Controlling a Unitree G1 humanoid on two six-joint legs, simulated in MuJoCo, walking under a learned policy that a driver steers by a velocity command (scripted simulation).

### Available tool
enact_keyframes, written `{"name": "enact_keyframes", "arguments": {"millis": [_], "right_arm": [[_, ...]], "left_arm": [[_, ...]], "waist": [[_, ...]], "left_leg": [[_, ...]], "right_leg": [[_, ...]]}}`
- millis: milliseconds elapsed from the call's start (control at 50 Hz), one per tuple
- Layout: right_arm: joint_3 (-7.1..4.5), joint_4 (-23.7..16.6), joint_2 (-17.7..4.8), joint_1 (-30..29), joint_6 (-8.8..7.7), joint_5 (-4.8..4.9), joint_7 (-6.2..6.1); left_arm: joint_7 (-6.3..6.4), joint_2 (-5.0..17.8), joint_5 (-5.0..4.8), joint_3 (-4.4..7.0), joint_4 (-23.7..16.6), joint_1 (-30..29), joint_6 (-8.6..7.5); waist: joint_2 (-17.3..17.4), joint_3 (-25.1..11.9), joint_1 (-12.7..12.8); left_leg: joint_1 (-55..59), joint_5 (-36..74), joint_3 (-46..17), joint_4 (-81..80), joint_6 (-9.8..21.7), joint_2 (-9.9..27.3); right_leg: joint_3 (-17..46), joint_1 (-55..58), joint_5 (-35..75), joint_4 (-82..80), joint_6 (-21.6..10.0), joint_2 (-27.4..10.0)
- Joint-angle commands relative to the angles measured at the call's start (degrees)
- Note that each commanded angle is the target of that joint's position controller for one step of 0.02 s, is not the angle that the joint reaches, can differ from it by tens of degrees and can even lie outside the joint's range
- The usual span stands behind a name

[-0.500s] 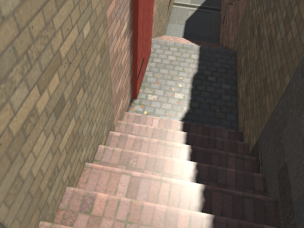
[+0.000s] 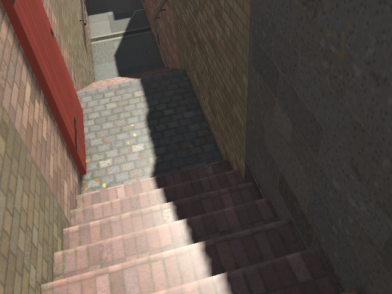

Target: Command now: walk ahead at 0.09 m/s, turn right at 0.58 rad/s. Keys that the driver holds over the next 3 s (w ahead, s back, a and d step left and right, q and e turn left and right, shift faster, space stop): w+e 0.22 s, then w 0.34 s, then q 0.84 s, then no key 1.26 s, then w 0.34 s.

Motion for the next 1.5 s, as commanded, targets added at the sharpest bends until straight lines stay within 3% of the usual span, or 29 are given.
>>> {"name": "enact_keyframes", "arguments": {"millis": [20,60,140,200,260,340,500,560,660,720,740,760,800,820,860,880,920,980,1020,1080,1100,1160,1200,1240,1260,1280,1320,1380,1500], "right_arm": [[-1.51,-12.25,-4.92,-17.97,-4.19,1.6,0.64],[-2.67,-7.84,-6.36,-11.41,-3.34,-1.67,-0.28],[-3.44,-2.24,-3.45,4.27,-2.36,-0.74,1.59],[-2.54,-4.91,-1.1,0.27,-3.09,-1.67,1.15],[-1.94,-6.85,-1.0,-3.94,-3.97,-1.82,1.24],[-2.86,-6.77,-4.96,-5.4,-5.81,-0.51,2.94],[-2.54,-6.99,-4.29,-6.86,-9.11,-1.28,6.36],[-1.47,-6.11,-1.89,-4.75,-8.6,-1.7,7.48],[-2.28,-4.14,-1.62,0.73,-4.62,1.03,7.25],[-2.65,7.02,-0.26,23.01,-5.03,-0.94,7.57],[-1.88,9.9,-3.29,30.54,-5.58,-1.77,8.32],[-0.81,9.66,-3.67,26.56,-5.21,-0.09,8.18],[-2.22,7.46,-9.03,18.9,-3.56,0.21,6.84],[-1.68,5.62,-8.18,13.75,-3.06,-1.24,5.41],[0.55,1.31,-6.43,4.52,-4.18,-3.42,3.77],[1.3,0.43,-4.01,3.31,-4.31,-2.55,3.41],[2.07,0.95,0.03,9.17,-4.24,-0.45,2.1],[3.0,1.37,4.17,15.53,-3.22,0.52,-0.45],[2.73,0.0,4.48,14.94,-1.43,0.39,-2.23],[0.81,-4.08,-2.05,6.04,-1.17,-1.1,-1.0],[0.61,-6.47,-2.59,1.68,-1.05,-1.01,-0.97],[0.41,-8.11,-0.82,5.01,1.05,1.24,-0.66],[0.0,-8.23,-0.12,5.58,0.46,1.75,-0.38],[0.75,-9.21,4.59,11.74,0.12,0.53,0.48],[-0.69,-11.71,0.9,6.57,-0.33,2.55,0.62],[-2.57,-12.45,-3.9,0.98,-0.29,2.03,0.57],[-3.5,-11.55,-5.98,0.69,1.74,1.24,0.71],[-1.75,-10.27,-1.79,1.75,2.38,1.36,1.93],[2.02,-11.95,3.51,-3.96,0.65,0.97,4.23]], "left_arm": [[-0.83,18.03,3.19,6.15,2.01,16.61,-3.55],[1.02,12.3,0.65,3.9,2.82,10.01,-1.91],[1.25,10.65,1.55,2.12,2.95,3.27,-2.83],[1.78,8.56,0.22,1.2,5.06,6.36,-3.09],[2.77,6.97,1.08,1.16,9.29,14.8,-3.81],[3.56,8.23,1.47,1.42,11.53,17.27,-4.77],[4.27,8.88,1.15,2.56,11.83,17.13,-7.25],[4.96,7.75,1.12,2.41,10.74,12.44,-6.04],[5.71,7.12,1.14,1.71,10.35,11.11,-3.76],[5.13,1.84,0.44,0.44,14.78,12.66,-4.58],[3.89,0.06,1.14,0.68,15.04,14.83,-5.14],[2.74,0.8,0.28,0.73,13.89,21.98,-5.76],[4.2,1.37,-1.88,-0.57,7.62,10.78,-5.49],[6.5,1.55,-2.61,-0.6,4.14,-1.62,-3.78],[8.91,3.49,-0.71,-0.6,0.99,-8.45,-2.24],[9.08,3.09,0.65,-0.4,1.85,-4.58,-2.1],[8.34,4.1,0.7,0.42,2.68,-1.1,-3.11],[5.46,-2.26,2.7,-1.5,-1.29,-6.65,-3.96],[3.64,-4.65,3.9,-2.38,-5.33,-15.63,-3.07],[1.95,-2.14,1.25,-0.69,-3.93,-10.25,-3.09],[1.9,0.15,1.87,0.06,-2.92,-8.57,-3.24],[1.63,-1.47,0.28,-0.5,-6.41,-16.57,-3.06],[0.98,-0.05,0.3,0.68,-3.34,-10.23,-4.54],[1.12,5.84,2.69,2.5,0.56,3.21,-3.64],[0.52,6.2,2.79,2.87,2.88,8.99,-3.48],[0.1,5.62,1.68,2.72,3.33,8.0,-3.8],[0.5,3.89,1.29,1.9,2.25,0.33,-3.17],[1.39,5.11,2.46,1.66,1.97,-6.8,-2.11],[2.54,8.21,1.58,1.37,5.47,1.05,0.06]], "waist": [[-12.98,2.93,8.58],[-11.34,3.05,3.36],[-8.05,-1.04,-4.58],[-7.86,-0.6,-2.4],[-10.46,0.25,1.77],[-10.54,1.6,2.72],[-9.29,1.71,5.46],[-8.83,1.8,3.94],[-11.39,0.71,3.33],[0.39,-2.0,-5.65],[15.99,-5.09,-5.9],[21.94,-8.61,0.88],[13.88,-11.89,0.39],[4.82,-4.85,-1.93],[-2.61,1.07,1.67],[-0.14,1.61,3.55],[2.22,-0.06,3.31],[1.59,-3.75,1.99],[0.27,-3.49,0.02],[7.55,-9.32,3.94],[4.82,-9.06,5.75],[5.1,1.81,1.26],[8.85,0.73,3.0],[-14.29,-11.75,2.93],[-19.64,-10.08,5.97],[-15.04,-3.27,5.62],[-12.9,0.2,1.83],[-9.41,-0.91,-1.55],[-12.87,-3.05,2.96]], "left_leg": [[-45.54,-3.64,-17.21,21.38,-0.24,-8.03],[-40.89,8.98,-15.04,22.88,-0.62,-5.83],[-17.55,29.55,-9.48,32.22,-2.07,-7.83],[-17.4,31.97,-8.07,31.17,-2.82,-7.16],[-24.09,33.27,-9.99,19.62,-3.77,-6.01],[-21.57,38.29,-12.42,5.36,-4.07,-6.46],[-28.52,42.18,-20.34,-3.51,-0.62,-3.87],[-11.73,52.55,-16.25,-15.78,-1.06,-4.75],[11.24,46.13,-10.48,-32.17,0.34,-3.81],[32.85,58.79,-8.75,-39.79,3.19,-0.94],[45.06,85.79,-12.53,-21.07,5.4,4.15],[48.59,90.81,-21.83,-17.88,8.1,6.56],[40.8,61.16,-36.77,-29.04,18.22,13.15],[31.84,41.07,-44.09,-37.97,17.7,14.03],[14.96,46.16,-43.32,-37.7,19.78,15.57],[12.35,48.35,-37.97,-35.02,17.55,11.22],[15.55,51.04,-29.53,-30.89,13.68,2.87],[21.02,59.14,-28.93,-26.33,14.53,0.85],[13.33,56.23,-25.61,-29.49,11.67,-3.82],[9.32,53.61,-29.85,-30.15,12.84,-1.05],[7.23,54.27,-30.83,-28.84,13.43,-1.0],[18.16,45.03,-36.1,-31.2,14.0,-3.26],[13.42,34.39,-38.79,-29.54,12.36,-4.5],[-7.85,-3.81,-31.04,-9.42,5.17,-15.68],[-18.33,-13.05,-29.8,-0.17,1.78,-18.87],[-23.85,-10.19,-25.74,11.53,-1.5,-16.99],[-21.78,-0.93,-20.35,22.69,-3.84,-13.36],[-12.04,13.75,-12.19,24.15,-3.72,-12.54],[2.87,14.76,-3.84,-3.27,-0.61,-8.87]], "right_leg": [[50.36,24.47,-2.5,-33.03,-18.28,-23.65],[40.98,16.37,-20.38,-31.4,-9.8,-18.38],[26.1,-4.78,-3.32,-30.95,-4.53,-8.44],[23.57,-1.71,1.46,-28.97,-5.24,-6.75],[26.19,10.3,-0.05,-28.1,-8.12,-8.72],[29.13,13.25,-1.35,-26.5,-10.28,-11.33],[36.94,14.62,-3.78,-9.86,-14.51,-12.09],[28.96,-1.3,-8.39,-5.21,-11.73,-6.26],[20.47,-6.48,6.12,6.84,-6.14,-5.32],[9.25,-15.46,-1.19,39.18,2.03,0.57],[2.78,-32.65,-30.91,70.69,7.43,6.6],[4.36,-40.63,-28.72,78.83,10.39,2.37],[3.48,-43.44,-18.67,77.42,10.99,-0.95],[3.21,-46.24,-12.42,76.02,9.27,-2.08],[9.05,-38.84,-5.91,72.95,6.65,-4.92],[8.57,-37.96,-3.71,67.9,5.85,-4.54],[6.24,-41.01,9.57,60.68,6.0,-2.62],[6.35,-43.2,19.41,49.84,9.14,-2.64],[2.9,-27.22,29.32,19.5,9.69,0.17],[6.6,-7.98,29.15,20.92,9.96,1.06],[6.12,-4.48,30.85,21.96,9.7,1.47],[7.14,-10.2,6.67,-7.3,7.58,2.16],[7.07,5.78,17.79,-20.58,4.83,0.06],[24.33,35.77,52.12,-14.95,-8.22,-18.4],[39.22,35.6,39.12,-22.48,-15.88,-25.64],[39.49,28.83,29.16,-24.69,-16.6,-25.03],[27.31,16.59,21.89,-25.57,-13.3,-20.76],[13.45,3.34,20.88,-25.45,-8.7,-13.55],[8.06,-0.56,9.51,-24.52,-9.64,-13.71]]}}
Next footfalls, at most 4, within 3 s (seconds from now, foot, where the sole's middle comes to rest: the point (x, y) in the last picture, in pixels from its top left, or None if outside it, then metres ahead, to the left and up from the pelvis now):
0.72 left None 0.30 0.21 -0.90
1.20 right None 0.39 -0.02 -0.90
1.60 left None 0.33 0.20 -0.90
1.88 right None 0.39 -0.03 -0.90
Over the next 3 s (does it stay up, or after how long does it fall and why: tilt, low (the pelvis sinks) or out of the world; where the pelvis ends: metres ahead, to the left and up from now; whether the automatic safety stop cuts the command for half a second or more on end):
stays up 0.40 0.08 -0.15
